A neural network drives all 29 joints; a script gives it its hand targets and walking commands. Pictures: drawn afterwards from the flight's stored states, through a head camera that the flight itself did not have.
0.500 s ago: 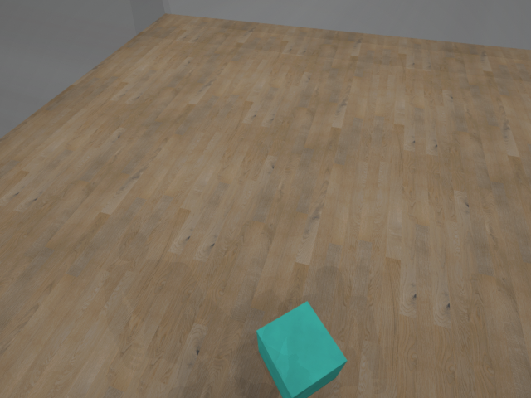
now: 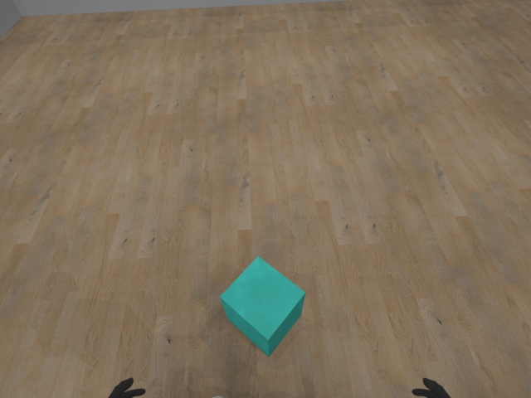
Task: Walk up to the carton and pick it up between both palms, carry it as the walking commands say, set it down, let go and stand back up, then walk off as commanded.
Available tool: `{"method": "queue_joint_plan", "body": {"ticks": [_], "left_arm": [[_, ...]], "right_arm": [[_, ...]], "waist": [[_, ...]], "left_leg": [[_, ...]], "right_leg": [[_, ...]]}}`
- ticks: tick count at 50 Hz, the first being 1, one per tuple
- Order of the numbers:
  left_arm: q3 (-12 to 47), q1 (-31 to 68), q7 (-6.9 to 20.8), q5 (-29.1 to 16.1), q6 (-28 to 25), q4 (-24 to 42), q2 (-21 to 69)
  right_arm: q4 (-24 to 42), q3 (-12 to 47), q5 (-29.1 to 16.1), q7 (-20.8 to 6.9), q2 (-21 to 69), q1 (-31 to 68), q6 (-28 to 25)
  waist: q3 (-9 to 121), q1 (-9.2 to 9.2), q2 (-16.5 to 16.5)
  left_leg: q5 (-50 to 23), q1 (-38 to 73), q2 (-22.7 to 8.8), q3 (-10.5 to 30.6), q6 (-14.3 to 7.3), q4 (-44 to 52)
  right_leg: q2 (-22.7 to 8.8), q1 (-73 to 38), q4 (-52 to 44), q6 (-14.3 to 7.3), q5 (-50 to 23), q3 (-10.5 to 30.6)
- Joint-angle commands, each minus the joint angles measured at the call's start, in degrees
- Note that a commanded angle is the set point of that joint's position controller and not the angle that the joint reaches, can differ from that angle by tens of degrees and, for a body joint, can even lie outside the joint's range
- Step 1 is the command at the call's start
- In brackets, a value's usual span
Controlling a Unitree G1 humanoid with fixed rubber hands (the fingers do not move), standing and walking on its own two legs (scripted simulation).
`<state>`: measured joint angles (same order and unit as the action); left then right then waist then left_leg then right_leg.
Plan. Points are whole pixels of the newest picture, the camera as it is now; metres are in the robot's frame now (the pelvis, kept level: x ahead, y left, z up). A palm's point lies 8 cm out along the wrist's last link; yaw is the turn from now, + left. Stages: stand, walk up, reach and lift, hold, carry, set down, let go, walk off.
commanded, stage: walk off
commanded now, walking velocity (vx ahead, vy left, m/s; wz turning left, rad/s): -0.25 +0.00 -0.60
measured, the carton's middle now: (263, 306) +0.48 +0.03 -0.65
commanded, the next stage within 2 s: none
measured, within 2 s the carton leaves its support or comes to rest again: neither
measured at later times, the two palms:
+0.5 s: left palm out of the picture +0.06 +0.26 -0.13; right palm out of the picture -0.06 -0.26 -0.10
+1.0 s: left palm out of the picture +0.02 +0.25 -0.10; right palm out of the picture -0.27 -0.22 -0.12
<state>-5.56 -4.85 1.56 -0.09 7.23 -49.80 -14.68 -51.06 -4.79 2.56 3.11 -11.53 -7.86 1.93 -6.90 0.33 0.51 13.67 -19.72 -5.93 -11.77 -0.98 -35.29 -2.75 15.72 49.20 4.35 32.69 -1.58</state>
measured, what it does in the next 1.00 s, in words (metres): walks backwards, turning right: right foot, then left foot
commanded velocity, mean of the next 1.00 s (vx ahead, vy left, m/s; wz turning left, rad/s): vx -0.25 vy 0.00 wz -0.60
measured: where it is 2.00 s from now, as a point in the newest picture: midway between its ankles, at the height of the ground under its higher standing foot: outside the picture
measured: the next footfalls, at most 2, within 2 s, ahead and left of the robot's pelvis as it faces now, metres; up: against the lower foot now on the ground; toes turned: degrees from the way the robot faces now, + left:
right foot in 0.04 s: -0.02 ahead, -0.13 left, +0.00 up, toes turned -6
left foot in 0.40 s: -0.04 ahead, +0.12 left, +0.00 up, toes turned -13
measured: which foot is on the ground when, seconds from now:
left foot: down 0.00-0.04, up 0.06-0.38, down 0.40-0.74, up 0.76-1.00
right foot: up 0.00-0.02, down 0.04-0.42, up 0.44-0.72, down 0.74-1.00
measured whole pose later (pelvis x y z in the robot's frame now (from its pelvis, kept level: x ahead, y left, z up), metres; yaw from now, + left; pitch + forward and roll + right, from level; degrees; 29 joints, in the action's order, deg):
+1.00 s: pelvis -0.22 +0.06 +0.01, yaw -34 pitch -1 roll +1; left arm -5.3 -9.0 0.6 1.2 4.4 -47.5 -15.4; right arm -47.1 -4.9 0.0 0.8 -15.1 -7.6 4.1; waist -6.9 -1.2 -1.5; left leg 27.0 -22.3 -1.2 -0.1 2.9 -54.8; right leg 1.6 19.0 33.1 0.2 12.9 4.9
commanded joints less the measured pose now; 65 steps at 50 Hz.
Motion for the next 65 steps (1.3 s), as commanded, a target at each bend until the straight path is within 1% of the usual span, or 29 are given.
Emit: {"method": "queue_joint_plan", "body": {"ticks": [1,2,3,4,5,8,17,20,21,22,24,27,31,33,34,35,36,37,38,40,42,48,53,54,55,56,58,60,65], "left_arm": [[-1.0,-8.9,0.4,-0.3,-0.5,2.3,-5.8],[-1.1,-10.4,0.2,0.2,-1.2,1.2,-6.1],[-1.6,-8.2,0.2,1.4,-2.4,2.9,-12.4],[-4.1,-8.2,-0.3,1.7,-3.2,4.5,-19.9],[-2.9,-6.3,-1.0,2.3,-3.6,3.6,-14.3],[-2.1,4.0,-2.6,1.5,-3.5,7.2,-11.9],[-2.3,-4.1,-2.0,1.4,-3.6,4.7,-10.6],[-2.4,-3.6,-1.6,0.5,-3.7,4.8,-11.7],[-2.0,-7.0,-1.5,-0.2,-3.5,4.3,-7.9],[-2.0,-1.9,-1.7,-0.5,-2.9,7.8,-7.7],[-2.7,-3.1,-1.8,0.9,-1.8,4.8,-8.3],[-2.4,-6.1,0.5,1.1,-2.2,3.7,-5.9],[-0.9,-1.7,0.4,0.0,-2.1,5.1,-4.6],[-1.1,-2.7,0.2,0.1,-1.5,6.2,-5.2],[-0.6,0.7,-0.1,-0.6,-1.6,6.4,-4.4],[-1.3,-6.8,0.1,-1.1,-1.8,5.8,-6.1],[-1.0,-9.1,0.3,-0.2,-3.0,3.0,-5.6],[-1.7,-8.9,0.2,1.5,-3.1,2.7,-8.9],[-3.4,-10.5,-0.3,0.4,-3.8,4.5,-17.7],[-3.3,-10.3,-1.7,1.4,-4.2,4.7,-14.6],[-2.1,0.1,-2.7,1.5,-3.7,7.6,-11.5],[-2.0,-7.7,-1.1,1.4,-3.5,5.3,-10.8],[-2.9,0.7,-0.7,1.3,-3.0,5.9,-13.6],[-1.9,-1.3,-0.4,0.1,-3.4,6.4,-9.7],[-1.6,-6.3,-0.3,0.0,-3.5,4.8,-8.1],[-1.6,-2.3,-0.9,0.0,-3.7,8.3,-6.0],[-2.5,-0.1,-0.6,1.7,-2.7,6.2,-8.3],[-2.1,-3.8,0.1,0.7,-1.6,5.6,-6.9],[-1.5,0.8,0.8,0.7,-2.2,6.5,-7.3]], "right_arm": [[1.8,-2.8,-0.5,-0.4,-11.2,-1.7,0.4],[1.7,-3.2,-1.2,-0.9,-10.8,-1.5,0.3],[4.2,-2.0,-2.7,-1.7,-5.7,-2.6,0.7],[7.9,-2.2,-1.1,-0.6,-7.7,7.8,1.0],[7.6,-2.2,-2.0,-1.5,-6.4,7.8,1.9],[5.5,-1.9,-2.1,-2.3,-6.8,2.1,1.1],[4.5,-0.9,-3.1,-0.9,-6.0,-1.6,1.1],[3.2,-0.8,-3.3,-0.4,-6.1,-7.8,-0.1],[3.2,-1.9,-2.8,0.1,-10.7,-6.7,-0.5],[4.4,-2.7,-2.3,-0.5,-16.6,-4.8,-0.1],[6.8,-0.1,-1.4,-0.8,-7.9,-0.6,0.0],[9.5,-0.6,-1.4,-0.1,-8.8,6.5,0.2],[8.5,-1.8,-0.4,-0.1,-11.7,0.5,0.1],[6.3,-1.4,-1.2,-0.7,-10.8,-2.7,-0.8],[4.9,-1.7,-1.1,-0.7,-10.9,-4.3,0.0],[5.7,-2.3,-1.3,-1.3,-14.1,-0.6,-0.1],[6.2,-2.7,-1.9,-1.7,-13.0,-0.1,-0.2],[4.9,-2.3,-2.8,-1.9,-11.5,-4.7,-0.4],[9.8,-1.5,-3.8,-1.5,-6.6,0.3,-0.1],[10.7,-1.2,-2.6,-0.9,-8.6,7.0,1.7],[8.9,-1.7,-2.4,-1.8,-8.9,4.8,1.7],[8.6,-0.4,-2.7,-2.0,-5.8,2.0,1.3],[4.5,-0.9,-4.1,-0.9,-7.7,-10.2,1.1],[4.7,-1.0,-3.1,-0.5,-9.0,-8.7,0.6],[4.4,-1.1,-2.4,-0.3,-10.4,-9.4,0.3],[6.7,-2.2,-2.5,-0.3,-18.7,-4.9,0.4],[8.8,-0.1,-1.0,-1.3,-10.0,1.3,-0.5],[10.4,-0.1,-1.1,-0.7,-10.0,9.1,-0.7],[7.9,-1.5,-0.9,-0.2,-12.4,-2.8,-0.1]], "waist": [[11.5,-2.12,-11.7],[10.6,-4.04,-4.9],[6.6,-3.07,16.1],[5.5,-9.45,23.9],[6.3,-4.68,14.6],[6.1,0.11,13.0],[10.1,-2.79,9.2],[11.1,-0.08,10.9],[9.3,-2.33,-1.8],[9.8,1.57,-21.5],[11.3,-0.72,-12.4],[8.9,-3.57,-9.7],[7.1,2.16,-13.1],[8.3,0.18,-17.4],[6.0,3.71,-16.3],[10.8,-1.03,-21.6],[12.6,-2.1,-9.3],[8.0,-1.53,0.0],[8.4,-4.53,26.4],[6.9,-5.95,15.5],[5.6,-1.76,7.7],[10.2,-4.06,12.5],[10.1,1.0,13.7],[9.4,0.14,10.1],[10.0,-0.96,-5.0],[7.9,1.6,-23.1],[9.1,-0.6,-8.5],[5.3,-5.41,-12.3],[8.9,2.9,-12.2]], "left_leg": [[-19.5,8.1,-14.0,13.1,-5.5,9.4],[-9.7,0.2,-9.9,7.2,-1.4,1.6],[13.4,-16.7,-0.7,0.5,3.4,-10.1],[25.2,-17.0,3.2,8.3,4.2,-23.0],[19.7,-14.0,1.4,11.6,4.1,-32.6],[11.3,-10.9,2.5,12.0,4.2,-36.3],[13.2,0.2,6.8,10.1,3.9,-6.1],[0.9,13.0,5.3,12.1,3.8,16.7],[-8.5,17.5,-4.4,16.9,0.9,18.3],[-34.9,15.4,-18.8,28.4,-8.9,16.6],[-44.6,11.1,-18.2,23.0,-11.0,13.6],[-30.8,4.4,-10.0,14.2,-7.4,13.4],[-32.8,16.7,-9.8,12.6,-7.8,10.0],[-42.4,16.8,-13.9,14.0,-7.8,8.8],[-40.1,14.5,-11.9,12.5,-8.6,7.9],[-34.0,15.1,-12.3,12.6,-6.8,5.3],[-28.0,10.3,-10.6,9.9,-4.4,1.5],[-11.5,3.7,-9.6,5.5,0.6,-4.6],[14.0,-14.2,3.0,2.2,4.9,-15.2],[20.1,-9.0,1.5,12.1,4.1,-34.3],[12.0,-10.9,1.1,12.7,3.8,-34.8],[13.9,-5.8,4.3,12.5,4.5,-20.7],[6.7,11.4,5.0,13.2,2.4,5.9],[3.2,15.0,5.7,10.8,2.5,13.4],[6.1,18.1,-4.8,20.2,1.1,20.2],[-13.6,9.4,-19.2,29.5,-8.1,22.1],[-26.6,-0.2,-19.8,24.9,-10.7,19.3],[-29.6,0.4,-13.6,16.7,-8.5,15.1],[-23.7,13.0,-13.0,14.9,-8.0,12.2]], "right_leg": [[-0.2,-6.7,-18.1,-2.6,-4.6,-3.1],[-2.0,-14.3,-29.3,-3.1,-15.4,1.5],[-15.9,-14.1,-36.0,-6.7,-22.3,20.6],[-25.4,-4.7,-34.7,-16.7,-44.7,29.1],[-22.5,-2.8,-32.7,-17.8,-48.2,22.4],[-14.8,-0.7,-26.8,-13.9,-52.9,14.7],[-11.9,-9.5,-23.2,-11.6,-58.7,22.6],[-8.1,-4.1,-20.6,-7.0,-47.5,23.5],[-2.4,4.6,-16.0,-3.1,-35.1,17.0],[7.5,12.7,1.0,0.1,-4.8,3.6],[6.1,12.0,24.7,-0.8,3.8,7.5],[4.1,8.5,27.3,0.7,-4.1,4.9],[1.3,11.1,5.1,1.9,2.0,1.2],[-2.1,5.8,-4.5,0.2,0.0,3.1],[2.9,5.5,-5.0,1.2,1.1,-4.7],[-0.8,0.7,-14.4,-0.5,-5.3,0.4],[2.7,-7.9,-24.7,-0.4,-16.9,-4.4],[-2.8,-9.7,-31.2,-0.7,-23.2,3.4],[-20.3,-12.7,-32.6,-9.5,-47.4,24.4],[-22.9,1.8,-31.8,-18.1,-54.0,24.2],[-17.3,0.4,-28.9,-15.2,-42.9,19.4],[-12.0,-7.5,-27.8,-13.3,-41.9,23.0],[-10.8,0.1,-30.0,-8.1,-33.7,26.9],[-7.1,5.5,-27.3,-5.4,-30.0,25.3],[-1.4,9.9,-19.2,-2.6,-17.3,19.4],[8.9,14.7,-2.2,0.6,-4.5,4.4],[6.3,9.5,25.0,-0.7,0.1,8.2],[4.4,12.2,28.7,-0.6,-4.1,7.4],[2.0,9.2,9.8,1.7,-1.6,1.5]]}}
